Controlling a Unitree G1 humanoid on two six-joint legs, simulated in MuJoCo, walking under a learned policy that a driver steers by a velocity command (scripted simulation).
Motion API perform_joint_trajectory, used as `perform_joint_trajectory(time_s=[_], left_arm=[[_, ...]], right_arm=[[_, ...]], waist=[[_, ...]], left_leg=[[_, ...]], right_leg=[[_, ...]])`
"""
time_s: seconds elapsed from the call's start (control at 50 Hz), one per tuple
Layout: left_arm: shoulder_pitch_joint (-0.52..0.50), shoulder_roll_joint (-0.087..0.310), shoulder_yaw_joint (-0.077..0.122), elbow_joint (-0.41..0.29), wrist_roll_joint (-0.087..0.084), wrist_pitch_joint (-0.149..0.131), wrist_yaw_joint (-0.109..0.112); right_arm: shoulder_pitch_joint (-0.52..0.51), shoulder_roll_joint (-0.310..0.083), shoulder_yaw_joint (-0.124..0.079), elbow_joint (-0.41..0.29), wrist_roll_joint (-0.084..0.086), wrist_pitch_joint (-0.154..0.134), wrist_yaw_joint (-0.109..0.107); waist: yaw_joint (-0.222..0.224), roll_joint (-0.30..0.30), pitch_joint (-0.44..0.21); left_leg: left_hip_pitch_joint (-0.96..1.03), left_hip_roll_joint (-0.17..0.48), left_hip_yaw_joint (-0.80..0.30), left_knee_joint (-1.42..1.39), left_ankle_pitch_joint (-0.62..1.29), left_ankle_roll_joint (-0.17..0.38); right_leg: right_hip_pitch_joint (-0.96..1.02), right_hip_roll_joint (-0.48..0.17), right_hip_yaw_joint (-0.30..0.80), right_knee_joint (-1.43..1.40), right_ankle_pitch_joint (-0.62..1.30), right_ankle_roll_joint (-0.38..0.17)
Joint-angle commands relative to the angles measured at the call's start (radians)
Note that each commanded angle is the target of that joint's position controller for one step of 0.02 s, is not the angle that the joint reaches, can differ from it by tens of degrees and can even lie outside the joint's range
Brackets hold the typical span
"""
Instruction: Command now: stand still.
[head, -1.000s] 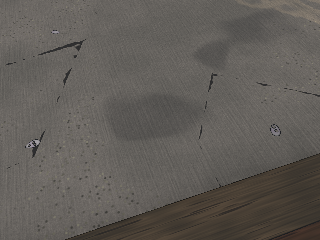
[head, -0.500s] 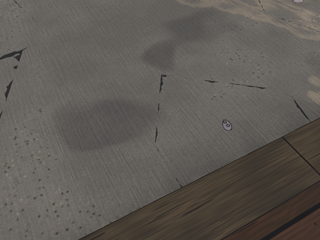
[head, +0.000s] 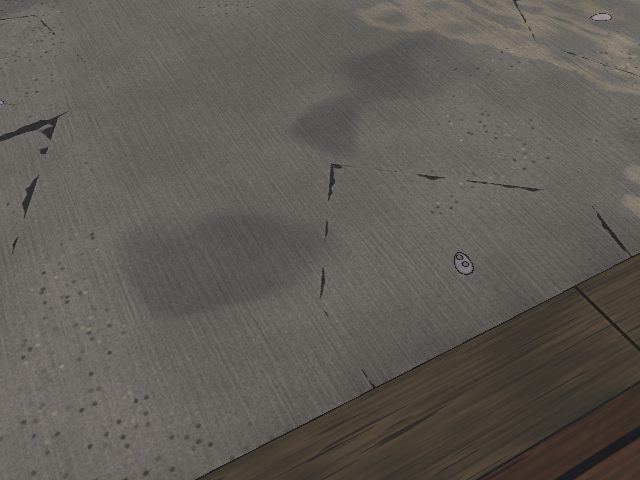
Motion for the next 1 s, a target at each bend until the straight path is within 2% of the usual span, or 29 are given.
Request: perform_joint_trajectory(time_s=[0.02,0.42,1.0], left_arm=[[0.004,0.110,0.017,-0.022,0.000,-0.010,0.004],[0.051,0.082,0.001,0.047,-0.003,-0.009,0.010],[0.131,0.044,-0.012,0.076,-0.006,-0.009,0.017]], right_arm=[[0.004,-0.109,-0.017,-0.026,0.000,-0.008,-0.004],[0.094,-0.083,-0.003,0.020,0.001,-0.006,-0.013],[0.183,-0.042,0.005,0.028,0.004,-0.005,-0.017]], waist=[[-0.002,-0.002,-0.032],[0.000,-0.004,-0.010],[0.001,0.000,0.009]], left_leg=[[0.014,0.040,-0.038,-0.080,0.127,0.029],[-0.001,0.026,-0.031,-0.089,0.111,0.028],[-0.016,0.019,-0.032,-0.092,0.107,0.036]], right_leg=[[-0.021,-0.052,0.044,-0.088,0.163,-0.027],[-0.029,-0.045,0.023,-0.100,0.145,-0.020],[-0.044,-0.039,0.006,-0.097,0.136,-0.010]])
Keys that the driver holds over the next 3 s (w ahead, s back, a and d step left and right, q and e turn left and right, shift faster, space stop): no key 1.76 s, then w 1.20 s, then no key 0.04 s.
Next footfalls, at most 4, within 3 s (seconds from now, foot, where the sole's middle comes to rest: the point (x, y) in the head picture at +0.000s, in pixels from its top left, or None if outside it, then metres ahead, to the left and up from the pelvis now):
2.50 left None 0.45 0.11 -0.77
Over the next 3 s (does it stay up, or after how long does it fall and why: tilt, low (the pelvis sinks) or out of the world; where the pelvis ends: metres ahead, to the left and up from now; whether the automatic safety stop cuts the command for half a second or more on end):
stays up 0.54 -0.01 0.00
